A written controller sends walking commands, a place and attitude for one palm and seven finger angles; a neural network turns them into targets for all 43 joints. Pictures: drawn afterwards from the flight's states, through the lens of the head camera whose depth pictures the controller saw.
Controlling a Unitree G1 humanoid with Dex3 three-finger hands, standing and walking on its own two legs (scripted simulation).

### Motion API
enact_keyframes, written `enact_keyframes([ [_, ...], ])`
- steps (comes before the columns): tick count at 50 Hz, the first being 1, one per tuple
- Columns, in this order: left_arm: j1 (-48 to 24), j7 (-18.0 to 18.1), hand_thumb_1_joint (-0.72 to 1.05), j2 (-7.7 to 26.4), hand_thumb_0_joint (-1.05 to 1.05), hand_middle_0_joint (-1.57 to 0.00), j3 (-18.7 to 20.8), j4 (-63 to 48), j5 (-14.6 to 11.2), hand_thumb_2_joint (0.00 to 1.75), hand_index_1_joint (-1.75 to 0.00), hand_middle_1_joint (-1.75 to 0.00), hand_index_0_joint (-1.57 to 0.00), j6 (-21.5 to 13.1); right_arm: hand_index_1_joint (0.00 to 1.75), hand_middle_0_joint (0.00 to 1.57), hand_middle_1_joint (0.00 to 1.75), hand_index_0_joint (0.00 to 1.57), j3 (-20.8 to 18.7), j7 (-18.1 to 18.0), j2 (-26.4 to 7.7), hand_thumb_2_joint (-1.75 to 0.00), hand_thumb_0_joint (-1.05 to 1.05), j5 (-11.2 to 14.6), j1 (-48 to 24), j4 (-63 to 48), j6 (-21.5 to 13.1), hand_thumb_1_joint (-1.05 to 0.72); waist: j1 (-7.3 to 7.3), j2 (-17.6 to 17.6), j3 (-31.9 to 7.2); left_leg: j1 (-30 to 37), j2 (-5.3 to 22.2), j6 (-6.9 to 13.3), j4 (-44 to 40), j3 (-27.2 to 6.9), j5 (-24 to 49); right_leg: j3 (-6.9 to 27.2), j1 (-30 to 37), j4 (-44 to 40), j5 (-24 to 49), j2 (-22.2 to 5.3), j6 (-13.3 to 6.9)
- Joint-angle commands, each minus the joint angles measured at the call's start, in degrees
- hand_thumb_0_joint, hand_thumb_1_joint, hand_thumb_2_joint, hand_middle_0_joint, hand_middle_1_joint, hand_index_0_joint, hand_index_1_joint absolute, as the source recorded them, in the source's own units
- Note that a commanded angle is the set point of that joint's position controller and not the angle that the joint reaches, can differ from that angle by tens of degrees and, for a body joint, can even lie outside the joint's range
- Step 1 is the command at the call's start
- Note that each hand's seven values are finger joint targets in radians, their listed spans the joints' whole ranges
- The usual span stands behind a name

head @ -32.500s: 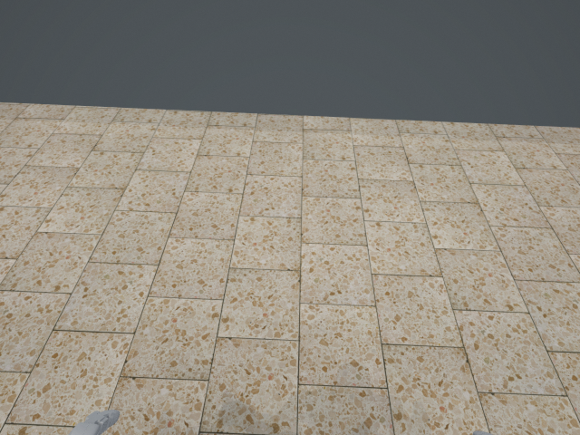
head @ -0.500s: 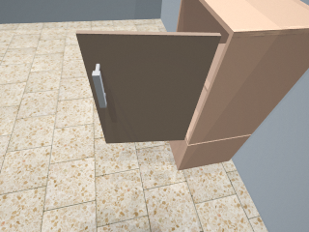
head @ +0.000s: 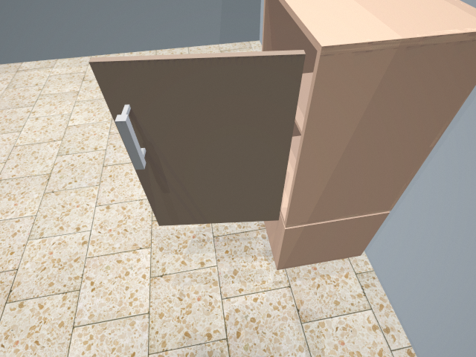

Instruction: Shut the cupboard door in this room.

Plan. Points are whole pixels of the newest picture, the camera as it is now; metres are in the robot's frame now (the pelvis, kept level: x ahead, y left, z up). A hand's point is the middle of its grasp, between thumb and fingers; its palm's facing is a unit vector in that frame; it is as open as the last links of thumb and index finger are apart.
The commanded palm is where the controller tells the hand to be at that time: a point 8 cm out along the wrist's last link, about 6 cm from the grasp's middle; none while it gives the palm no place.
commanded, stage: come to a stop and stand still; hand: left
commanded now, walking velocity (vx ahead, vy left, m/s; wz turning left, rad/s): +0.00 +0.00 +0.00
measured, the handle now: (133, 138) +0.55 +0.27 +0.04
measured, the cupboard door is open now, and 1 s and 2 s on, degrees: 83 83 83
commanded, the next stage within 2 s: look again from close up in 0.20 s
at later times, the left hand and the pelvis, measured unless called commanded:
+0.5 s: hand out of the picture +0.00 +0.21 -0.18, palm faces +0.05 -0.98 -0.21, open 7.3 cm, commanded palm none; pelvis +0.01 +0.04 -0.01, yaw +0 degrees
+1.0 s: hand out of the picture -0.02 +0.29 -0.18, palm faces -0.02 -0.98 -0.21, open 7.3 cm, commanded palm none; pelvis -0.03 +0.11 +0.00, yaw -2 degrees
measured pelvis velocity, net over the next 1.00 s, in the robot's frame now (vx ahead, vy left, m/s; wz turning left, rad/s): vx -0.03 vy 0.11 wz -0.03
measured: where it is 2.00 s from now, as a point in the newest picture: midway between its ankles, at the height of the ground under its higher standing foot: outside the picture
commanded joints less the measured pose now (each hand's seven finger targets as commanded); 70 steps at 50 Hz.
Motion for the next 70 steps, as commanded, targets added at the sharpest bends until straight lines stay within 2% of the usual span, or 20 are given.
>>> enact_keyframes([
  [1, 4.44, 0.41, 0.9, 5.94, 0.0, -0.2, 0.64, -1.38, 0.09, 0.9, -0.3, -0.3, -0.2, -0.68, 0.3, 0.2, 0.3, 0.2, -0.94, -0.6, -4.22, -0.9, 0.0, 0.07, 3.45, -0.91, -0.03, -0.9, 0.59, -3.68, 1.61, 2.8, 0.29, 3.28, -0.13, 1.65, 9.38, 7.38, -3.63, -8.21, 19.86, -9.46, 2.31],
  [14, 8.15, 0.61, 0.9, 4.76, 0.0, -0.2, 0.37, 0.31, 0.28, 0.9, -0.3, -0.3, -0.2, -0.89, 0.3, 0.2, 0.3, 0.2, -0.66, -0.97, -4.51, -0.9, 0.0, 0.27, 1.52, -1.12, -0.44, -0.9, 0.85, -2.02, 1.09, 5.05, 0.79, 3.76, -0.94, 1.4, 12.29, 5.96, -2.41, -7.43, 22.72, -9.01, 2.37],
  [15, 8.73, 0.97, 0.9, 13.93, 0.0, -0.2, -0.25, -4.14, 1.26, 0.9, -0.3, -0.3, -0.2, -1.79, 0.3, 0.2, 0.3, 0.2, -0.26, 0.05, -8.56, -0.9, 0.0, -0.31, -2.65, -8.65, -0.32, -0.9, 0.28, -4.12, 6.92, 0.89, -1.11, 4.8, 3.58, -0.99, 8.07, 7.76, -7.06, -8.14, 24.16, -8.09, 4.17],
  [17, 8.15, 1.27, 0.9, 10.16, 0.0, -0.2, 1.69, -3.5, 1.17, 0.9, -0.3, -0.3, -0.2, -2.57, 0.3, 0.2, 0.3, 0.2, -1.98, -0.5, -6.39, -0.9, 0.0, -0.83, -2.03, -8.89, -1.32, -0.9, 0.67, 0.78, -4.04, -3.58, -2.48, 5.16, 8.54, 1.39, 3.92, 11.8, 0.59, -2.43, 39.4, -12.86, 1.99],
  [20, 10.2, 1.35, 0.9, 7.23, 0.0, -0.2, 0.71, -4.22, 1.18, 0.9, -0.3, -0.3, -0.2, -2.28, 0.3, 0.2, 0.3, 0.2, -1.02, -0.32, -4.29, -0.9, 0.0, -0.35, -0.28, -10.12, -1.31, -0.9, 1.11, -9.17, -8.79, -6.44, -2.94, 5.8, 9.91, 1.78, -1.46, 10.1, 6.4, 0.51, 46.05, -13.31, -0.5],
  [22, 8.96, 1.39, 0.9, 6.64, 0.0, -0.2, 0.76, -5.39, 1.3, 0.9, -0.3, -0.3, -0.2, -1.57, 0.3, 0.2, 0.3, 0.2, -1.54, -0.36, -5.47, -0.9, 0.0, -0.26, -0.32, -10.3, -1.2, -0.9, 0.84, -12.23, -4.35, -6.21, -2.29, 6.18, 8.73, 1.88, 1.84, 7.99, 1.55, 0.24, 39.43, -11.79, -0.2],
  [25, 8.79, 1.36, 0.9, 5.94, 0.0, -0.2, 0.29, -6.76, 1.36, 0.9, -0.3, -0.3, -0.2, -0.98, 0.3, 0.2, 0.3, 0.2, -1.37, -0.2, -6.66, -0.9, 0.0, -0.37, 0.82, -9.51, -1.59, -0.9, 0.96, -2.63, -3.24, 0.0, -0.04, 6.57, 6.09, 1.09, 19.81, 5.45, -2.89, 2.54, 30.61, -8.46, 1.46],
  [27, 8.29, 1.34, 0.9, 7.09, 0.0, -0.2, 0.66, -7.0, 1.22, 0.9, -0.3, -0.3, -0.2, -0.64, 0.3, 0.2, 0.3, 0.2, -1.73, -0.2, -7.93, -0.9, 0.0, -0.3, -0.33, -9.51, -1.29, -0.9, 1.23, 1.36, -0.47, -0.66, 0.77, 6.46, 5.83, 0.18, 21.64, 4.97, -5.47, 1.68, 22.06, -7.74, 2.07],
  [35, 6.33, 0.67, 0.9, 7.51, 0.0, -0.2, 0.13, -8.45, 1.3, 0.9, -0.3, -0.3, -0.2, 0.44, 0.3, 0.2, 0.3, 0.2, -1.31, 0.48, -9.27, -0.9, 0.0, -0.33, -2.05, -11.04, -1.31, -0.9, 1.79, 0.85, 0.96, -5.2, 1.33, 7.94, -2.27, -3.33, 5.64, 4.24, -4.9, -0.3, 4.65, -6.3, 3.75],
  [48, 8.08, 0.13, 0.9, 6.95, 0.0, -0.2, -0.21, -6.31, 1.51, 0.9, -0.3, -0.3, -0.2, 0.63, 0.3, 0.2, 0.3, 0.2, -1.52, 0.94, -10.69, -0.9, 0.0, -0.25, -0.45, -9.59, -0.93, -0.9, 1.29, 1.38, -0.64, -4.68, 1.92, 7.87, -10.85, -6.1, -11.76, 3.13, -4.47, -0.66, 1.56, -6.85, 4.39],
  [52, 9.89, -0.52, 0.9, 6.0, 0.0, -0.2, -0.02, -5.71, 2.17, 0.9, -0.3, -0.3, -0.2, 1.4, 0.3, 0.2, 0.3, 0.2, -2.52, 0.77, -12.8, -0.9, 0.0, -0.44, 0.0, -9.03, 0.14, -0.9, 1.25, 4.1, 2.36, -8.05, 4.72, 9.9, -15.61, -11.51, -28.12, -0.16, -6.91, 3.85, -5.96, -4.25, 4.3],
  [56, 13.21, -1.15, 0.9, 4.91, 0.0, -0.2, 0.54, -4.72, 2.02, 0.9, -0.3, -0.3, -0.2, 1.54, 0.3, 0.2, 0.3, 0.2, -2.97, 0.51, -12.57, -0.9, 0.0, -0.63, -0.43, -8.7, 0.54, -0.9, 2.4, 2.55, 4.38, -12.85, 3.66, 10.14, -13.97, -10.73, -27.96, -0.33, -3.87, 1.9, -5.36, -3.55, 3.37],
  [59, 16.79, -0.85, 0.9, 6.46, 0.0, -0.2, 1.57, -3.86, 1.88, 0.9, -0.3, -0.3, -0.2, 1.07, 0.3, 0.2, 0.3, 0.2, -2.77, 0.56, -10.02, -0.9, 0.0, -0.56, -0.88, -9.11, 0.76, -0.9, 3.47, -3.47, 4.1, -17.46, -2.12, 8.13, -3.39, -5.51, -23.94, 7.16, -0.73, -6.21, -14.06, -7.97, 0.83],
  [61, 16.73, -0.03, 0.9, 10.3, 0.0, -0.2, 2.71, -4.01, 1.5, 0.9, -0.3, -0.3, -0.2, 0.44, 0.3, 0.2, 0.3, 0.2, -2.06, 1.17, -5.96, -0.9, 0.0, -0.51, -2.07, -10.53, 0.71, -0.9, 3.69, -18.39, 4.4, -23.2, -6.76, 6.58, 17.75, 4.69, -13.47, 23.63, -0.74, -18.27, -26.15, -20.71, -4.8],
  [62, 14.97, 0.24, 0.9, 9.6, 0.0, -0.2, 2.58, -4.54, 1.22, 0.9, -0.3, -0.3, -0.2, -0.34, 0.3, 0.2, 0.3, 0.2, -2.38, 1.54, -6.47, -0.9, 0.0, -0.6, -4.13, -11.19, 0.15, -0.9, 3.52, -16.2, 5.43, -23.92, -4.39, 7.09, 25.04, 3.34, -13.36, 24.58, -1.93, -19.06, -20.26, -22.43, -6.72],
  [64, 12.25, 0.13, 0.9, 9.06, 0.0, -0.2, 2.42, -4.92, 1.56, 0.9, -0.3, -0.3, -0.2, -1.29, 0.3, 0.2, 0.3, 0.2, -2.3, 2.07, -5.4, -0.9, 0.0, -0.18, -2.33, -11.03, -0.77, -0.9, 1.13, -9.79, 2.95, -21.59, -2.96, 7.45, 24.5, 3.42, -13.72, 16.97, -0.64, -13.97, -7.87, -20.86, -6.54],
  [67, 7.9, -0.26, 0.9, 8.02, 0.0, -0.2, 1.78, -4.91, 1.55, 0.9, -0.3, -0.3, -0.2, -0.61, 0.3, 0.2, 0.3, 0.2, -1.83, 2.04, -3.91, -0.9, 0.0, -0.22, 5.73, -8.11, -1.18, -0.9, -2.9, -7.56, 3.27, 0.63, -5.11, 6.39, 6.8, 7.94, -5.98, 5.3, -15.53, -5.85, -10.42, -14.09, -1.65],
  [68, 8.28, -0.51, 0.9, 6.34, 0.0, -0.2, 1.38, -4.67, 1.26, 0.9, -0.3, -0.3, -0.2, -0.25, 0.3, 0.2, 0.3, 0.2, -2.06, 1.5, -6.04, -0.9, 0.0, -0.37, 10.2, -6.5, -1.61, -0.9, -3.81, -0.69, 2.71, 6.07, -3.3, 6.59, 1.71, 2.69, -7.62, 2.86, -19.32, 2.9, -10.38, -10.47, -0.05],
  [69, 9.58, -0.98, 0.9, 3.56, 0.0, -0.2, 0.94, -5.47, 1.03, 0.9, -0.3, -0.3, -0.2, -0.09, 0.3, 0.2, 0.3, 0.2, -3.28, 0.8, -11.08, -0.9, 0.0, -1.03, 14.66, -5.66, -2.15, -0.9, -4.68, 12.88, 1.64, 10.45, 8.85, 10.73, -8.56, -16.32, -14.76, -1.79, -27.17, 17.68, -11.09, -5.01, 3.42],
  [70, 7.74, -1.19, 0.9, 3.69, 0.0, -0.2, 0.69, -7.81, 1.59, 0.9, -0.3, -0.3, -0.2, -0.1, 0.3, 0.2, 0.3, 0.2, -4.28, 0.13, -14.8, -0.9, 0.0, -1.08, 17.16, -5.93, -2.28, -0.9, -4.96, 14.26, 2.5, 11.12, 17.07, 14.7, -15.54, -27.3, -16.95, -0.06, -32.81, 27.78, -14.72, -4.15, 3.86],
])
